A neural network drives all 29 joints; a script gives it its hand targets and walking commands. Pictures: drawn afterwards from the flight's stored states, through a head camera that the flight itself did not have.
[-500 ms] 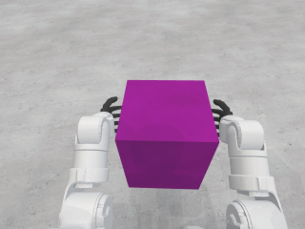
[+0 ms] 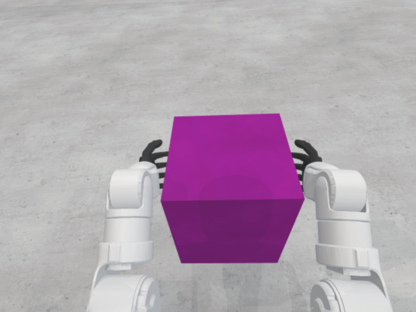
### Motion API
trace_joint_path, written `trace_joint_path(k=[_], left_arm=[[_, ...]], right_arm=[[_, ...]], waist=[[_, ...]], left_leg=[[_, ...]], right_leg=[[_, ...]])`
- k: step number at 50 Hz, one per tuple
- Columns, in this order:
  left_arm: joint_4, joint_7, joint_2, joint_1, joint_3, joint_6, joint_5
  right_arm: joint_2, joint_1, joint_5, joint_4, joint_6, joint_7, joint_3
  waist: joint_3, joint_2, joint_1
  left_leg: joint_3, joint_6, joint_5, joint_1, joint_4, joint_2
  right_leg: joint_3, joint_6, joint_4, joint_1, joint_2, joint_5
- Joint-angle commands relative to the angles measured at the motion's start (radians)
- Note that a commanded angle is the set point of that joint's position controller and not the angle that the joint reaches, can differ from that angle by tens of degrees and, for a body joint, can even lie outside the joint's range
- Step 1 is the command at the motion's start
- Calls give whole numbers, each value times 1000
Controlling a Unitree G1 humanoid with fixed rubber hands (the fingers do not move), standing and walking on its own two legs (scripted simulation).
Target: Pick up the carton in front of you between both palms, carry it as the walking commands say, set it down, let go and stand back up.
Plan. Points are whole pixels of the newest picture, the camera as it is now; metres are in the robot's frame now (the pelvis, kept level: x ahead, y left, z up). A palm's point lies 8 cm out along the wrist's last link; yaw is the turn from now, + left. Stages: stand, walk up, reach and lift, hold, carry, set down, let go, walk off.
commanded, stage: carry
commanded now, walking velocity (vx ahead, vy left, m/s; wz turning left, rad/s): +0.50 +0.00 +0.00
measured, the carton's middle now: (227, 192) +0.35 +0.00 +0.02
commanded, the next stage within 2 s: none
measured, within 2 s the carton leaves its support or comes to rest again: neither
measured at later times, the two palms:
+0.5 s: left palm (155, 110) +0.56 +0.18 +0.07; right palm (277, 109) +0.55 -0.12 +0.08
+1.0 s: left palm (169, 81) +0.67 +0.15 +0.09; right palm (280, 81) +0.66 -0.15 +0.09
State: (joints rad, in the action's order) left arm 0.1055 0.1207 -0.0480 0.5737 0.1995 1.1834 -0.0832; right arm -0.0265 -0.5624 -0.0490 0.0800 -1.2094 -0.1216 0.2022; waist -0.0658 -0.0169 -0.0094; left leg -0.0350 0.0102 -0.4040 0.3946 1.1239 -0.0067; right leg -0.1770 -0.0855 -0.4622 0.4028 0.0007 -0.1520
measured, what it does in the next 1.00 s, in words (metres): walks ahead: left foot, then right foot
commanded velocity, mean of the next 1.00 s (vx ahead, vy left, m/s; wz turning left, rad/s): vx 0.11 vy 0.00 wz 0.00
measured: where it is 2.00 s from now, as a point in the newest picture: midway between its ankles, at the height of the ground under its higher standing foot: (223, 284)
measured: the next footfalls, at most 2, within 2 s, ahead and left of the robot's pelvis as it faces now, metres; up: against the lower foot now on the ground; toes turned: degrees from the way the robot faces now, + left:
left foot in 0.36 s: +0.40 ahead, +0.12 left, +0.00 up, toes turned -4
right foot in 0.64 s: +0.40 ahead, -0.10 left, +0.00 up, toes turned +2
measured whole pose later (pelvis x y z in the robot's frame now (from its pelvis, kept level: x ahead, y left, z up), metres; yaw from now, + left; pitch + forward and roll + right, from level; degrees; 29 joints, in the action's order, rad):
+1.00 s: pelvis +0.40 +0.01 +0.00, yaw -2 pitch +3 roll +0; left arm -0.22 0.08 -0.13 0.16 0.13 1.19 -0.13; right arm -0.13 -0.16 -0.13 -0.23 -1.20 -0.08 0.11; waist -0.18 -0.01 0.00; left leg -0.18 0.00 -0.34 0.25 0.54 -0.07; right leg -0.16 0.00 -0.54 0.27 -0.05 -0.32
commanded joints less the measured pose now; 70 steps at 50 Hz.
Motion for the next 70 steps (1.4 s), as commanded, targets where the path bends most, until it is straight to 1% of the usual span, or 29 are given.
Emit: trace_joint_path(k=[1, 6, 9, 12, 13, 15, 17, 18, 19, 20, 21, 22, 23, 24, 25, 28, 30, 31, 32, 33, 34, 35, 38, 40, 42, 50, 58, 65, 70], left_arm=[[-200, -253, -1133, 597, -656, 2, 433], [-327, -282, -1091, 360, -709, 6, 404], [-384, -295, -1036, 227, -743, 6, 383], [-397, -303, -994, 99, -756, 13, 354], [-399, -305, -992, 59, -754, 19, 352], [-410, -308, -972, 12, -752, 29, 348], [-419, -307, -949, 10, -757, 38, 354], [-420, -306, -933, 15, -758, 41, 354], [-435, -304, -929, 45, -772, 51, 365], [-439, -303, -939, 62, -790, 61, 374], [-444, -305, -958, 58, -794, 56, 379], [-452, -307, -976, 84, -799, 48, 384], [-453, -308, -998, 98, -806, 40, 388], [-454, -307, -1012, 94, -812, 32, 390], [-455, -304, -1020, 84, -817, 24, 387], [-434, -296, -1030, 7, -825, 6, 364], [-444, -293, -1020, -11, -820, 2, 354], [-456, -292, -1007, -3, -817, 4, 353], [-462, -292, -990, 3, -812, 12, 352], [-456, -292, -973, 10, -806, 20, 348], [-438, -293, -964, 23, -796, 27, 343], [-420, -294, -954, 16, -785, 34, 343], [-352, -297, -930, -39, -760, 49, 334], [-338, -299, -937, -31, -756, 50, 336], [-344, -300, -956, 1, -762, 46, 346], [-347, -303, -991, 18, -796, -1, 341], [-294, -307, -966, 0, -771, -118, 277], [-200, -301, -900, -37, -684, -223, 185], [-91, -300, -877, -2, -590, -322, 111]], right_arm=[[-1144, -603, 379, -170, 23, 235, -672], [-1126, -341, 303, -285, 41, 221, -733], [-1086, -239, 286, -362, 40, 225, -782], [-1066, -130, 288, -376, 23, 243, -806], [-1054, -99, 294, -387, 15, 250, -803], [-1025, -68, 306, -401, 0, 262, -799], [-999, -45, 311, -398, -10, 271, -791], [-980, -45, 310, -399, -16, 275, -786], [-965, -37, 308, -384, -19, 277, -769], [-969, -15, 301, -343, -15, 278, -757], [-986, 4, 313, -357, -8, 280, -757], [-1022, -13, 322, -371, -2, 283, -761], [-1051, -31, 327, -384, 4, 285, -768], [-1071, -40, 329, -390, 11, 288, -777], [-1081, -39, 329, -390, 18, 291, -783], [-1069, 14, 328, -393, 30, 299, -787], [-1051, 5, 335, -412, 32, 304, -795], [-1038, -3, 336, -422, 31, 306, -798], [-1021, -4, 330, -419, 27, 305, -795], [-1001, -14, 325, -418, 20, 305, -793], [-987, -36, 327, -423, 7, 303, -797], [-975, -41, 325, -415, -5, 300, -794], [-947, -15, 316, -370, -25, 292, -787], [-955, -26, 315, -358, -27, 290, -787], [-974, -50, 318, -361, -24, 290, -790], [-1014, -32, 298, -334, 27, 293, -805], [-990, -17, 242, -284, 143, 296, -780], [-928, 4, 157, -190, 251, 293, -696], [-905, -24, 82, -79, 348, 294, -599]], waist=[[-398, 93, -5], [-362, 148, -6], [-307, 166, -8], [-245, 182, -13], [-217, 183, -13], [-193, 179, -16], [-217, 144, 5], [-255, 109, 15], [-374, -91, 31], [-453, -258, 36], [-428, -196, 27], [-419, -146, 26], [-378, -87, 20], [-352, -85, 11], [-344, -101, 11], [-369, -128, 19], [-357, -97, 12], [-336, -86, 12], [-315, -77, 11], [-269, -35, 13], [-216, 24, 17], [-190, 50, 16], [-235, 59, 15], [-267, 58, 13], [-279, 50, 12], [-311, 24, 11], [-276, 19, 11], [-233, 16, 11], [-207, 15, 10]], left_leg=[[32, -17, 84, 223, -59, -86], [-59, -52, 165, 246, -309, -62], [-95, -48, 254, 254, -431, -53], [-121, -33, 329, 226, -526, -42], [-134, -31, 354, 205, -563, -30], [-177, -24, 408, 106, -651, -1], [-238, -14, 529, -165, -774, 34], [-156, -3, 681, -357, -767, -61], [122, 86, 1149, -630, -651, -318], [327, 237, 1229, -758, -681, -433], [297, 246, 1108, -637, -744, -426], [235, 216, 966, -568, -775, -392], [164, 171, 861, -471, -804, -363], [96, 127, 748, -392, -841, -322], [43, 108, 690, -341, -855, -289], [-11, 107, 571, -313, -847, -273], [-63, 86, 480, -250, -805, -241], [-75, 63, 391, -208, -788, -216], [-72, 39, 280, -150, -786, -205], [-87, 14, 190, -129, -771, -180], [-76, -7, 233, -142, -766, -154], [-65, -12, 296, -163, -744, -161], [-57, -16, 534, -213, -649, -172], [-60, -21, 597, -223, -618, -167], [-62, -23, 604, -229, -608, -163], [-57, -14, 614, -243, -584, -161], [-48, -7, 520, -225, -609, -165], [-39, -4, 417, -207, -654, -168], [-34, 0, 339, -191, -681, -169]], right_leg=[[369, -69, 211, -503, -308, 232], [216, -59, 236, -550, -252, 361], [163, -42, 233, -563, -227, 409], [129, -33, 231, -547, -225, 446], [107, -25, 214, -541, -219, 525], [58, 10, 136, -527, -195, 648], [-3, 67, -55, -409, -158, 664], [6, 107, -165, -273, -141, 486], [20, 146, -411, -60, -83, 6], [92, 150, -610, 114, 18, -404], [159, 136, -674, 122, -11, -448], [184, 115, -635, 106, -44, -432], [194, 109, -523, 66, -85, -409], [181, 110, -364, 17, -102, -368], [142, 115, -269, -50, -78, -340], [81, 117, -106, -146, -60, -231], [46, 122, 32, -232, -76, -17], [43, 125, 75, -270, -90, 65], [63, 126, 80, -305, -129, 86], [126, 118, 88, -266, -187, 88], [144, 105, 64, -208, -207, 128], [140, 100, 56, -184, -205, 176], [133, 90, 8, -209, -195, 380], [126, 88, -20, -232, -189, 481], [123, 85, -33, -236, -187, 506], [117, 74, -73, -240, -175, 472], [123, 71, -50, -225, -174, 347], [128, 66, -4, -206, -172, 209], [134, 66, 25, -185, -171, 126]])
